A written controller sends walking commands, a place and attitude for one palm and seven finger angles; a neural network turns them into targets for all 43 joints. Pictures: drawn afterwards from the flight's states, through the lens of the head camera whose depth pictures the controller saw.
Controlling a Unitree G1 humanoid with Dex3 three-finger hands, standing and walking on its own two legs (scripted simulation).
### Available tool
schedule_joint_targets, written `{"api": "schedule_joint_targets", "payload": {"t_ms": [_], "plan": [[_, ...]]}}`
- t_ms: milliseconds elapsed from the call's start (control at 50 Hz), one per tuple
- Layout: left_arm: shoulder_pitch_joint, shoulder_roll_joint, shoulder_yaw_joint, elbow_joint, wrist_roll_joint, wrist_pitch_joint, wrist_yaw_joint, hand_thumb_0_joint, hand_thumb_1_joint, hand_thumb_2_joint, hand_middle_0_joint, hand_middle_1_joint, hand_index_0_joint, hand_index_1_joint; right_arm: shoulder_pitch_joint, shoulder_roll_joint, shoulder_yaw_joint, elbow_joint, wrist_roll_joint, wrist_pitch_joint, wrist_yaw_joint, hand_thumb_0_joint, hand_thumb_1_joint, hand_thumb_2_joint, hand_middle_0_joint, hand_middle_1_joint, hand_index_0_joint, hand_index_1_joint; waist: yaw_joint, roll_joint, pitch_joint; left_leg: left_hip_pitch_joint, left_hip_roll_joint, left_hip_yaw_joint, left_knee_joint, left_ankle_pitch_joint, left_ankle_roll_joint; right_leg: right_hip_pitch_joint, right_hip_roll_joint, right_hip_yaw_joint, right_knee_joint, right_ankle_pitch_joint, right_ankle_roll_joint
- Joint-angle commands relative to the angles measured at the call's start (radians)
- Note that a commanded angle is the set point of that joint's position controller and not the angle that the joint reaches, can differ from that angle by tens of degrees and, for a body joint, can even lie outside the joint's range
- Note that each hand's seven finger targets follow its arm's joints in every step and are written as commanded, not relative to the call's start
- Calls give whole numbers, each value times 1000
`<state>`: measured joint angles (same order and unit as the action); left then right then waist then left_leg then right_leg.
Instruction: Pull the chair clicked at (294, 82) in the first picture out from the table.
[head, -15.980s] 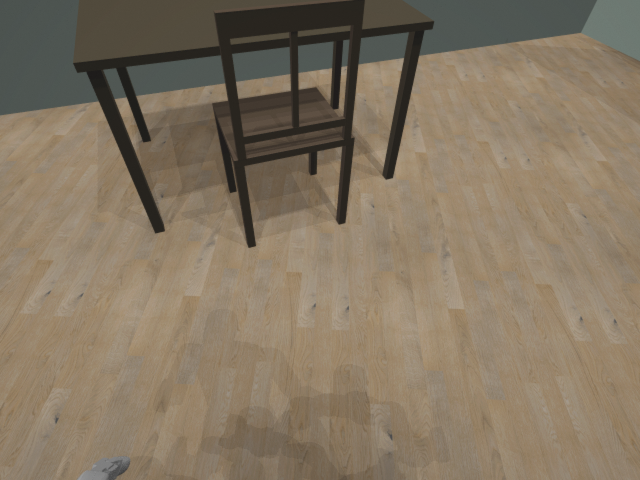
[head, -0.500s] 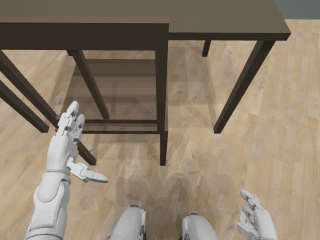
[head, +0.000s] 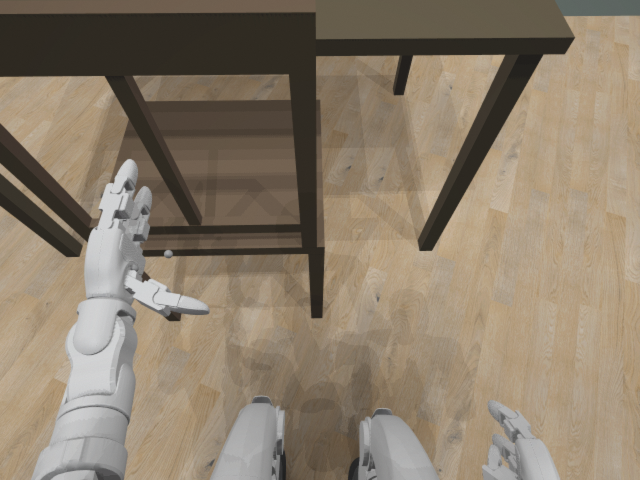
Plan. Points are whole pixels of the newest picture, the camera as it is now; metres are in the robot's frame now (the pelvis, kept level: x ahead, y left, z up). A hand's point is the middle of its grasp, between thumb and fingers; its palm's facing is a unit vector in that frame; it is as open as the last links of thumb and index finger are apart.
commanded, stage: aim the fingers beside a spindle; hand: left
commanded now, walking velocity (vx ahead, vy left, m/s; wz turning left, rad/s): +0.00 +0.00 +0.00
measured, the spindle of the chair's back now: (165, 164) +0.51 +0.23 +0.03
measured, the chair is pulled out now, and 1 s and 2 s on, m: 0.00 0.00 0.00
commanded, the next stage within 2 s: push the fingers through the gap in 1.72 s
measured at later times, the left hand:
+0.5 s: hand (178, 266) +0.36 +0.19 +0.02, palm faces +0.03 -1.00 +0.00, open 16.9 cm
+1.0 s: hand (179, 257) +0.37 +0.19 +0.03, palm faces +0.08 -1.00 -0.05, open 16.9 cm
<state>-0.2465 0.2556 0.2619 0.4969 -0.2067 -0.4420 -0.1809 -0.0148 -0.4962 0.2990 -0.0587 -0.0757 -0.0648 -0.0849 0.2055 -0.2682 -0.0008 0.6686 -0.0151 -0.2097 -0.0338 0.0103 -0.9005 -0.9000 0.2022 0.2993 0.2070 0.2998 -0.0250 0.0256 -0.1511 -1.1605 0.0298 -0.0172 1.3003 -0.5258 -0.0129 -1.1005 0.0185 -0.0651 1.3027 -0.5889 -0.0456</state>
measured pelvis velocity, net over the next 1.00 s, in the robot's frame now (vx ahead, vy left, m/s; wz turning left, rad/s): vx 0.00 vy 0.01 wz -0.01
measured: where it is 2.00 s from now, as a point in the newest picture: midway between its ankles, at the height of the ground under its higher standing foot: outside the picture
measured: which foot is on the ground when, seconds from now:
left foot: down 0.00-1.00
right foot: down 0.00-1.00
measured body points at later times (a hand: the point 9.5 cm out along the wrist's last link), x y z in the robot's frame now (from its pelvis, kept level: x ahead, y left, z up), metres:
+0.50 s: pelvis +0.00 +0.01 +0.00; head +0.12 +0.02 +0.43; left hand +0.35 +0.25 +0.02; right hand +0.15 -0.25 -0.11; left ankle +0.05 +0.13 -0.61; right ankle +0.02 -0.10 -0.61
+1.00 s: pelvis +0.00 +0.01 +0.00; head +0.11 +0.01 +0.43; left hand +0.36 +0.24 +0.04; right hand +0.15 -0.24 -0.11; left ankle +0.05 +0.13 -0.61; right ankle +0.02 -0.10 -0.61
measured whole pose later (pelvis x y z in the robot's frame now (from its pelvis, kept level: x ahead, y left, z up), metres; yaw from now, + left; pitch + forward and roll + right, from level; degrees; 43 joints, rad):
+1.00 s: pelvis +0.00 +0.01 +0.00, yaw +0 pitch +22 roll -1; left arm -0.23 0.21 0.22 0.49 -0.15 -0.47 -0.11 -0.01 -0.50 0.30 -0.06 -0.08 -0.07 -0.09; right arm 0.19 -0.25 0.01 0.65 -0.02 -0.16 -0.02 0.01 -0.90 -0.90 0.20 0.30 0.21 0.30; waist -0.03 0.02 -0.16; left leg -1.17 0.03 -0.01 1.31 -0.53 0.00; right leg -1.11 0.02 -0.05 1.31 -0.59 -0.03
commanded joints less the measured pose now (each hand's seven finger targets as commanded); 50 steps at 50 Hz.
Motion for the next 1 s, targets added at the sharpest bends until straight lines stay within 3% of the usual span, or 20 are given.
{"api": "schedule_joint_targets", "payload": {"t_ms": [0,80,100,140,160,200,300,320,360,400,500,540,600,660,700,780,820,900,920,980], "plan": [[-216,140,16,-121,-7,-36,-24,0,-500,300,-60,-80,-60,-80,47,-140,-58,-110,13,-37,-10,0,-900,-900,200,300,200,300,-25,-39,-393,240,-37,-10,-121,221,32,208,11,87,-215,303,28],[-255,195,84,-143,-13,-42,-7,0,-500,300,-60,-80,-60,-80,40,-137,-56,-119,12,-23,-8,0,-900,-900,200,300,200,300,-3,-45,-419,213,-42,-4,-118,224,33,243,7,100,-211,310,32],[-237,252,145,-167,-12,-55,6,0,-500,300,-60,-80,-60,-80,41,-140,-58,-124,8,-20,-8,0,-900,-900,200,300,200,300,21,-22,-447,222,-43,-4,-119,248,31,260,10,101,-199,331,28],[-206,270,171,-214,-7,-78,22,0,-500,300,-60,-80,-60,-80,39,-131,-57,-137,3,-11,0,0,-900,-900,200,300,200,300,36,1,-492,260,-43,-1,-127,293,28,293,13,97,-189,388,27],[-221,252,153,-254,-7,-91,26,0,-500,300,-60,-80,-60,-80,35,-126,-55,-139,1,-9,5,0,-900,-900,200,300,200,300,33,34,-503,282,-44,0,-131,304,27,291,16,92,-183,401,27],[-212,228,118,-263,3,-100,26,0,-500,300,-60,-80,-60,-80,38,-130,-57,-137,1,-8,8,0,-900,-900,200,300,200,300,13,40,-490,313,-40,-5,-134,312,27,256,24,75,-179,399,25],[-176,107,-3,-121,-11,-56,-28,0,-500,300,-60,-80,-60,-80,44,-139,-56,-118,16,-5,0,0,-900,-900,200,300,200,300,-41,-43,-345,237,-37,-10,-133,189,33,188,22,76,-223,273,28],[-178,98,-14,-93,-15,-46,-41,0,-500,300,-60,-80,-60,-80,46,-142,-55,-112,22,-5,-3,0,-900,-900,200,300,200,300,-40,-53,-317,223,-35,-14,-136,173,31,171,19,70,-226,254,27],[-203,93,-24,-109,-22,-36,-54,0,-500,300,-60,-80,-60,-80,46,-147,-59,-114,24,-5,-7,0,-900,-900,200,300,200,300,-37,-43,-329,240,-35,-21,-142,167,30,158,15,61,-225,238,26],[-244,97,-28,-168,-22,-46,-44,0,-500,300,-60,-80,-60,-80,40,-147,-62,-122,22,-11,-9,0,-900,-900,200,300,200,300,-29,15,-364,302,-35,-28,-142,202,28,130,18,49,-209,258,20],[-225,232,102,-327,10,-114,48,0,-500,300,-60,-80,-60,-80,35,-144,-63,-133,-3,-8,5,0,-900,-900,200,300,200,300,25,91,-499,420,-34,-43,-151,330,11,156,27,36,-167,337,14],[-204,201,85,-284,24,-116,66,0,-500,300,-60,-80,-60,-80,21,-132,-56,-128,-5,-2,11,0,-900,-900,200,300,200,300,13,83,-446,398,-34,-40,-156,304,9,145,26,32,-171,322,15],[-165,186,83,-166,28,-88,54,0,-500,300,-60,-80,-60,-80,20,-135,-52,-129,1,10,8,0,-900,-900,200,300,200,300,-3,-1,-380,288,-37,-26,-152,222,22,164,30,43,-186,279,18],[-156,92,-17,-118,13,-46,4,0,-500,300,-60,-80,-60,-80,24,-138,-51,-136,14,14,7,0,-900,-900,200,300,200,300,-22,-11,-344,282,-37,-24,-159,191,22,151,25,36,-204,260,19],[-166,43,-70,-146,-6,-31,-29,0,-500,300,-60,-80,-60,-80,33,-139,-55,-145,19,7,4,0,-900,-900,200,300,200,300,-30,-3,-375,315,-36,-28,-152,223,24,156,25,35,-205,287,17],[-213,60,-80,-286,-11,-52,-19,0,-500,300,-60,-80,-60,-80,36,-139,-64,-143,17,0,3,0,-900,-900,200,300,200,300,-20,38,-437,420,-27,-53,-158,300,12,132,22,21,-191,314,17],[-243,127,-14,-321,1,-76,25,0,-500,300,-60,-80,-60,-80,33,-140,-63,-132,6,-3,4,0,-900,-900,200,300,200,300,-10,48,-433,417,-28,-60,-159,290,9,116,23,22,-185,295,17],[-230,199,74,-242,45,-102,94,0,-500,300,-60,-80,-60,-80,16,-132,-53,-123,-4,7,5,0,-900,-900,200,300,200,300,3,5,-384,305,-40,-34,-147,227,21,145,24,41,-180,269,18],[-212,193,82,-215,49,-102,98,0,-500,300,-60,-80,-60,-80,10,-125,-51,-126,-4,10,6,0,-900,-900,200,300,200,300,11,6,-382,291,-42,-28,-150,209,20,151,22,46,-185,256,19],[-200,175,65,-146,45,-80,76,0,-500,300,-60,-80,-60,-80,8,-122,-46,-130,0,19,6,0,-900,-900,200,300,200,300,1,7,-365,242,-46,-7,-142,176,25,185,19,69,-207,244,21]]}}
